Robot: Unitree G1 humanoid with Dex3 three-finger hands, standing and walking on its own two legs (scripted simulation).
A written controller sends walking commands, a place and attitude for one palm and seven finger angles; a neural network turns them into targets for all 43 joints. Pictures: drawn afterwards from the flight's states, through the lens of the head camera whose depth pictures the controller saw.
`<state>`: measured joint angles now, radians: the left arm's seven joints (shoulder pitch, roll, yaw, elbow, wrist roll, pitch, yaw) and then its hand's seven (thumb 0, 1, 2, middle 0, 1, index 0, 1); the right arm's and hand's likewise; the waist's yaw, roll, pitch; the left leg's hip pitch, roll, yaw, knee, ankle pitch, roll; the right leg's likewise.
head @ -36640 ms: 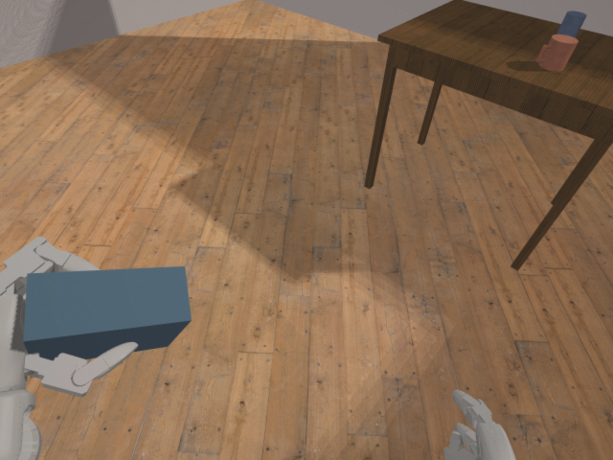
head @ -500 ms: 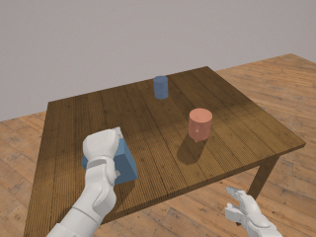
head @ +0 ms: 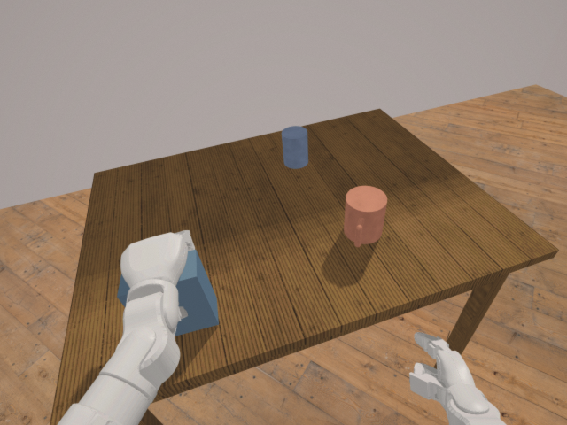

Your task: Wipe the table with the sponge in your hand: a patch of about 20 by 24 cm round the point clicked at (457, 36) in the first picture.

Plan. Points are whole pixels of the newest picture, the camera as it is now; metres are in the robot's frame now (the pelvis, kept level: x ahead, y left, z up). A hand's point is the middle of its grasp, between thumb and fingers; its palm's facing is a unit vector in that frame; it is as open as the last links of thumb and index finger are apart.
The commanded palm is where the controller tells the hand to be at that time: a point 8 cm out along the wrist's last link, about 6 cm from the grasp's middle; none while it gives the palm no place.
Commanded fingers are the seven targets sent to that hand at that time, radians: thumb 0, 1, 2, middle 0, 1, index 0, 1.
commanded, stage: wipe forward along the middle lane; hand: left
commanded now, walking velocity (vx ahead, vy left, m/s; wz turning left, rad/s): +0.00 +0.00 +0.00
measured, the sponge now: (177, 305) +0.29 +0.22 +0.01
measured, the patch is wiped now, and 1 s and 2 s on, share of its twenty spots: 1.00 1.00 1.00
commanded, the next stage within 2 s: slide back across to the first lane in 1.46 s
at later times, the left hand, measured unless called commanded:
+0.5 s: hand (169, 253) +0.35 +0.24 +0.07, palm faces -0.02 -0.06 -1.00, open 9.9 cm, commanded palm +0.32 +0.24 +0.10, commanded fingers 0.00 0.10 1.30 -1.20 -1.60 -1.20 -1.60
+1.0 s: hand (166, 235) +0.39 +0.27 +0.07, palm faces -0.04 -0.04 -1.00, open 9.9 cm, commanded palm +0.37 +0.27 +0.10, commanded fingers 0.00 0.10 1.30 -1.20 -1.60 -1.20 -1.60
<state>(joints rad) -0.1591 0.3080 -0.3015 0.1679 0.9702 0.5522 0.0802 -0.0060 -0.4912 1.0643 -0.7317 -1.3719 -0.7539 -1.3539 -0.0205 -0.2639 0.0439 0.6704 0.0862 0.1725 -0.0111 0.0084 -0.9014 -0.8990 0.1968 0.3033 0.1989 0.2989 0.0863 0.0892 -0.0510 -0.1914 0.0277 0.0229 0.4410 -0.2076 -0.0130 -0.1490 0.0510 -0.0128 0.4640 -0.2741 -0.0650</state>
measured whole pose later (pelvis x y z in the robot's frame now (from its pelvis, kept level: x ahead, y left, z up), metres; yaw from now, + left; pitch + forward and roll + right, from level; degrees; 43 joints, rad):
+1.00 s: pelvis +0.00 +0.01 +0.00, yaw +1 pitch +5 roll +0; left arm -0.60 0.35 -0.17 0.76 0.99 0.36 0.14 0.00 -0.50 1.07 -0.75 -1.36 -0.77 -1.34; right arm 0.12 -0.27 0.02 0.70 0.09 0.18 -0.05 0.01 -0.90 -0.90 0.20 0.30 0.20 0.30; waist 0.01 0.06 -0.09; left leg -0.37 0.02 0.01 0.51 -0.22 0.00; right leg -0.31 0.04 -0.03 0.50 -0.28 -0.05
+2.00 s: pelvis +0.02 +0.03 +0.00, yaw +0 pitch +8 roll -1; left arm -0.72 0.50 -0.04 0.96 1.01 0.25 0.13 0.01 -0.50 1.07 -0.74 -1.37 -0.76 -1.36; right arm 0.21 -0.28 -0.01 0.72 0.09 0.16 -0.02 0.00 -0.90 -0.90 0.20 0.30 0.20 0.30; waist -0.03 0.05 -0.10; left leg -0.43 0.01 0.02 0.54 -0.26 0.02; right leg -0.34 0.04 -0.02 0.48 -0.28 -0.03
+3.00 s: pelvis +0.02 +0.04 +0.00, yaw +2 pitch +4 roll -1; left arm -0.38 0.44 -0.09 0.53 0.97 0.30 0.12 0.00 -0.47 1.07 -0.70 -1.41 -0.72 -1.40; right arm 0.11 -0.28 0.01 0.65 0.09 0.20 -0.02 0.01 -0.90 -0.90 0.20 0.30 0.20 0.30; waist 0.05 0.06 -0.09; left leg -0.34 -0.01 0.00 0.51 -0.25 0.03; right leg -0.25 0.02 -0.03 0.46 -0.28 -0.02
